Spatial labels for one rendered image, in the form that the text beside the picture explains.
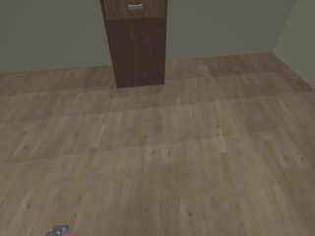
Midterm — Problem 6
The drawer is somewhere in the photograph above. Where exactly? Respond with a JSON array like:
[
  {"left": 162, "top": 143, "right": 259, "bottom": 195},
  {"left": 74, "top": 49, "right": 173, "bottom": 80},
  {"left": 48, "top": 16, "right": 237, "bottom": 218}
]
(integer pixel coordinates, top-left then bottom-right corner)
[{"left": 103, "top": 0, "right": 164, "bottom": 20}]

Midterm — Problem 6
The cabinet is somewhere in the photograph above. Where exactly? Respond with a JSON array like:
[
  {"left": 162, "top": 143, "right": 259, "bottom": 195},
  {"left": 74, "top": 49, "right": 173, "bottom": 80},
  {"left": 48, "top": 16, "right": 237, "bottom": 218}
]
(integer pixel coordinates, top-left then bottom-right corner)
[{"left": 99, "top": 0, "right": 167, "bottom": 89}]

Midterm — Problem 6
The handle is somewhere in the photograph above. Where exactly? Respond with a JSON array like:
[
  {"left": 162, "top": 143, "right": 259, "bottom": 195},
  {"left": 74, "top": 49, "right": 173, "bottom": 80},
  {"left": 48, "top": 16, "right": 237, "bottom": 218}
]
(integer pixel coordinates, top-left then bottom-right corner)
[{"left": 128, "top": 4, "right": 143, "bottom": 10}]

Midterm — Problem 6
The robot left hand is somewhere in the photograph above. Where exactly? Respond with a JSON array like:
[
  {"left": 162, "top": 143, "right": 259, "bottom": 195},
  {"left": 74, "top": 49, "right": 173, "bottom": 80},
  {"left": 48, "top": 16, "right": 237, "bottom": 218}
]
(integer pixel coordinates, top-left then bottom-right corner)
[{"left": 43, "top": 225, "right": 69, "bottom": 236}]

